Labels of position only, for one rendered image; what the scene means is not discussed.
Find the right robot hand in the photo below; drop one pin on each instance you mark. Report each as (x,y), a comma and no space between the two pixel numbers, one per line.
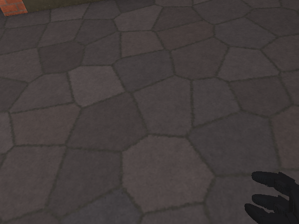
(286,211)

